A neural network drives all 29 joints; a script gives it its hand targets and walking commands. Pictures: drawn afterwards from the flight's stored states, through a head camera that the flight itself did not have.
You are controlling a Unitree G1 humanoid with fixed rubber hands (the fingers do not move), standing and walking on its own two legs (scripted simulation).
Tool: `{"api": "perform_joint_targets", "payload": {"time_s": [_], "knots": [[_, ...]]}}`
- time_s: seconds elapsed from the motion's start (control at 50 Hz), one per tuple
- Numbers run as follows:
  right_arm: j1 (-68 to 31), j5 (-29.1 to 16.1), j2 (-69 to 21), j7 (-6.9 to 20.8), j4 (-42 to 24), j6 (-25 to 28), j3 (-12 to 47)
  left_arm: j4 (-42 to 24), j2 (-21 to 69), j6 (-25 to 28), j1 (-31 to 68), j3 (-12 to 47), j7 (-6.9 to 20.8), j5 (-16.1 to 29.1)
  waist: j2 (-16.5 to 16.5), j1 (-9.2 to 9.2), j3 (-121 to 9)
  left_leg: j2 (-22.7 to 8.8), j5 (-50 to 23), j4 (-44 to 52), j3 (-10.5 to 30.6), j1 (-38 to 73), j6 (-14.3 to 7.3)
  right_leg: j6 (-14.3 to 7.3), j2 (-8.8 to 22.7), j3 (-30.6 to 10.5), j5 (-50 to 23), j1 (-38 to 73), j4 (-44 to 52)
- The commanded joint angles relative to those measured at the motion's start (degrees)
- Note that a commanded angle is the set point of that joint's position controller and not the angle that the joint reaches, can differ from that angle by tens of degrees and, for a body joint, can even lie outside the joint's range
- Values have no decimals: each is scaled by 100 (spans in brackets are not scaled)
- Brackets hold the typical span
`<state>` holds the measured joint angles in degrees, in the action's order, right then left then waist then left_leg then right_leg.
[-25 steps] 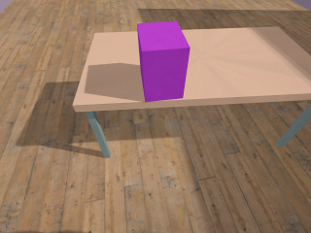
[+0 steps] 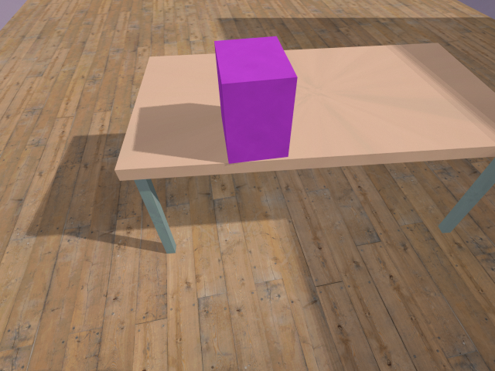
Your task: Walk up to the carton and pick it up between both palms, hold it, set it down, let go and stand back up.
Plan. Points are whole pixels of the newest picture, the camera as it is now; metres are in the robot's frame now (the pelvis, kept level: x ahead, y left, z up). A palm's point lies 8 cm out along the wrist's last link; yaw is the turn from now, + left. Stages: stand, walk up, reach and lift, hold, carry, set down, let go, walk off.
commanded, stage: stand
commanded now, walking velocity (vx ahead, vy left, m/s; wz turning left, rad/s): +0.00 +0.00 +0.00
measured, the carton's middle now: (252, 100) +0.85 +0.00 -0.05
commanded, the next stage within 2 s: walk up in 0.96 s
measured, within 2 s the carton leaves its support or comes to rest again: neither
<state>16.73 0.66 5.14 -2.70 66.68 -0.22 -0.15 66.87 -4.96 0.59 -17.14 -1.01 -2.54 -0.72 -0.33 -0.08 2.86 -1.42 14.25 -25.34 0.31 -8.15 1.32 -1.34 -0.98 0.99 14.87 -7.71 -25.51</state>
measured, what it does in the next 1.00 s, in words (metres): stands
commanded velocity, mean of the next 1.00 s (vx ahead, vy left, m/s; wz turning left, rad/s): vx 0.00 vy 0.00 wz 0.00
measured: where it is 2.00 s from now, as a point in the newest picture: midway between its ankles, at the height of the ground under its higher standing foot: outside the picture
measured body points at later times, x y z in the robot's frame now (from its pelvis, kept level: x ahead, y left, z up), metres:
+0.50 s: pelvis -0.01 +0.00 +0.00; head +0.00 +0.00 +0.45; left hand -0.03 +0.19 -0.17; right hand -0.04 -0.20 -0.16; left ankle +0.00 +0.13 -0.74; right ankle -0.01 -0.10 -0.74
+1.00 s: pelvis +0.00 +0.00 +0.00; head +0.00 +0.00 +0.45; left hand -0.04 +0.20 -0.16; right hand -0.04 -0.20 -0.16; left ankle +0.00 +0.13 -0.74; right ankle -0.01 -0.10 -0.74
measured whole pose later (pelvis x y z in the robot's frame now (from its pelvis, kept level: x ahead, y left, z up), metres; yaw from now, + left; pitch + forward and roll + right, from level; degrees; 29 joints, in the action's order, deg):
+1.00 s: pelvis +0.00 +0.00 +0.00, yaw +0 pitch -2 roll +0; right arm 18.2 0.6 5.4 -2.2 67.5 0.4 0.4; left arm 66.2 -5.6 0.7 -19.0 -0.5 -2.3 -0.6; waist -0.5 0.1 1.5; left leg -1.7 13.3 -24.7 0.4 -9.8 1.7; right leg -1.6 -1.2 1.1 14.0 -9.5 -25.0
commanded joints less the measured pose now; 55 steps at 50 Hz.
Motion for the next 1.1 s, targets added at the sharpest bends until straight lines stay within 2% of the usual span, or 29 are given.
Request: {"api": "perform_joint_targets", "payload": {"time_s": [0.0, 0.08, 0.12, 0.14, 0.18, 0.2, 0.22, 0.26, 0.28, 0.34, 0.36, 0.4, 0.44, 0.48, 0.5, 0.54, 0.62, 0.66, 0.7, 0.76, 0.82, 0.84, 0.9, 0.92, 0.96, 0.98, 1.02, 1.06, 1.08], "knots": [[459, -26, 398, -22, -37, 29, -47, -45, -426, 23, -422, -17, -21, 9, 81, 0, 514, -313, -657, 471, 249, -234, -209, -109, 530, -482, -641, -520, 641], [575, 28, 400, -11, 2, -3, -34, -11, -383, -1, -514, -19, -15, 11, -73, -2, 667, -319, -498, 436, 193, -339, -148, -67, 511, -474, -275, -598, 696], [664, 4, 470, -15, 103, 17, -52, 9, -406, -9, -660, -16, -29, -4, 119, -17, 484, -317, -514, 454, 228, -320, -229, -79, 493, -505, -494, -501, 645], [476, 3, 382, -36, 44, 19, -28, -60, -552, -4, -489, -67, -23, 4, -215, 47, 476, -307, -374, 482, 267, -389, -226, -77, 493, -456, -109, -518, 750], [453, 24, 381, 22, 32, 53, 3, -79, -611, 24, -531, -91, -7, -9, 30, 70, 310, -267, -407, 444, 243, -435, -228, -91, 497, -523, -237, -352, 714], [459, 7, 520, 1, 24, 57, -45, -55, -508, 29, -645, -55, -5, -22, -255, 64, 315, -283, -477, 420, 221, -423, -179, -111, 520, -533, -190, -368, 734], [496, 23, 599, 5, 6, 69, -91, -55, -333, 21, -575, -10, -12, -13, 9, 40, 242, -283, -447, 441, 189, -412, -169, -140, 508, -524, -341, -396, 658], [463, 8, 420, 9, -16, 42, -35, -151, -501, 39, -447, -52, -7, 20, -153, 10, 211, -266, -646, 395, 138, -164, -186, -128, 562, -549, -178, -634, 820], [599, 23, 267, -25, 86, 32, 3, -144, -406, 38, -395, -44, 16, -9, 145, 0, 320, -306, -582, 458, 210, -263, -213, -111, 516, -498, -354, -596, 679], [706, 28, 360, -9, 115, 53, 4, -97, -463, 53, -611, -37, 8, -27, 235, -16, 401, -346, -516, 456, 284, -407, -211, -120, 529, -526, -558, -411, 686], [527, 13, 291, 24, 9, 87, 3, -71, -396, 42, -646, -35, -2, 3, 25, 22, 173, -335, -623, 453, 236, -204, -219, -146, 543, -529, -562, -396, 635], [581, 6, 466, 22, 62, 62, -2, -135, -486, 38, -617, -35, -15, 16, 290, -36, 667, -311, -530, 453, 252, -426, -214, -153, 611, -573, -393, -708, 776], [756, 4, 331, -11, 109, 30, -3, -87, -322, 46, -691, 4, 2, 4, -200, 8, 348, -364, -635, 418, 240, -350, -214, -130, 496, -471, -432, -496, 732], [794, 11, 429, -21, 87, 37, -12, -139, -463, 74, -524, -25, 23, 2, 116, -77, 292, -343, -574, 428, 227, -262, -198, -139, 523, -509, -499, -590, 701], [612, 10, 467, -24, 43, 35, -7, -58, -350, 65, -651, 11, 5, -27, -116, 14, 441, -358, -651, 490, 291, -416, -222, -156, 546, -481, -545, -505, 727], [627, 25, 332, 3, 71, 45, 37, -95, -437, 54, -824, -46, 23, -10, 196, 63, 418, -377, -536, 484, 260, -403, -226, -168, 518, -487, -568, -485, 627], [697, -25, 426, 7, 91, 90, -27, -174, -471, 86, -737, -37, 41, 24, -57, 35, -69, -303, -681, 434, 240, -141, -223, -121, 508, -480, -682, -302, 544], [622, 6, 356, 5, 88, 90, -15, -154, -381, 115, -558, 6, 11, -4, 211, -40, 156, -327, -753, 417, 240, -270, -198, -161, 565, -511, -943, -367, 532], [565, -15, 404, -3, 20, 41, -24, -75, -310, 88, -813, 69, -22, 31, -104, 55, 504, -350, -722, 444, 222, -291, -175, -142, 550, -497, -812, -708, 683], [758, 8, 373, 30, 103, 76, 7, -125, -443, 63, -620, 2, -14, -6, 98, -61, 371, -314, -520, 470, 176, -566, -198, -130, 549, -510, -589, -350, 648], [737, -4, 506, 18, 104, 73, 15, -124, -450, 55, -725, 9, 37, 24, -235, -5, 506, -366, -625, 515, 271, -447, -165, -105, 470, -435, -505, -513, 654], [680, -26, 657, 25, 78, 92, -42, -82, -341, 49, -736, 44, 17, 17, 131, -36, 418, -374, -484, 537, 236, -502, -189, -135, 542, -459, -496, -532, 685], [645, 24, 373, 51, 70, 59, 0, -115, -508, 62, -793, -6, -1, 14, 145, 19, 447, -296, -540, 523, 215, -391, -142, -99, 519, -469, -457, -582, 594], [680, 13, 287, 42, 23, 73, 26, -76, -509, 48, -748, -17, -7, 32, -147, -18, 151, -333, -593, 502, 226, -352, -176, -118, 471, -416, -484, -314, 628], [666, -30, 435, 20, 52, 113, 10, -127, -403, 25, -802, -5, -6, 2, -89, 103, 379, -304, -548, 499, 229, -504, -173, -90, 546, -422, -401, -432, 633], [529, 6, 545, -25, 12, 76, -12, -56, -311, 40, -934, 21, 26, -1, 223, 159, 363, -329, -647, 454, 221, -319, -187, -78, 514, -507, -485, -540, 689], [609, -14, 431, -7, -15, 90, 35, -69, -445, 53, -837, 8, -2, 5, 166, 34, 407, -352, -499, 489, 226, -425, -180, -142, 570, -521, -612, -524, 639], [746, -32, 412, 0, 59, 83, 40, -158, -531, 51, -666, -8, 20, 12, -212, 22, 630, -352, -461, 500, 265, -539, -178, -116, 582, -457, -274, -612, 745], [528, 3, 497, 18, 25, 73, 23, -134, -469, 30, -824, -11, 37, 38, 39, 178, 612, -307, -314, 518, 242, -548, -182, -67, 471, -490, -224, -690, 716]]}}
